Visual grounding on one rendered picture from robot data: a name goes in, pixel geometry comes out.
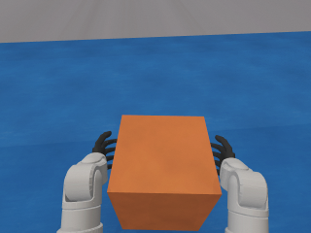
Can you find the robot right hand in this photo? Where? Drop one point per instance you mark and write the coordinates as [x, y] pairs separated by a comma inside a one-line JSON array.
[[225, 149]]

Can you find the robot left hand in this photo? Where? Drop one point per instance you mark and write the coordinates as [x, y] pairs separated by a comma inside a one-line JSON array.
[[101, 144]]

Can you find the robot right forearm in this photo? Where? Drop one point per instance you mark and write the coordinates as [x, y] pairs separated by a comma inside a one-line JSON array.
[[247, 198]]

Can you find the carton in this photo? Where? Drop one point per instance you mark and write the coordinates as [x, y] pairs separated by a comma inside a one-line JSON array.
[[163, 175]]

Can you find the robot left forearm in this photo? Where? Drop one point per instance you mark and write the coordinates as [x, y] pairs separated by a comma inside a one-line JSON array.
[[82, 195]]

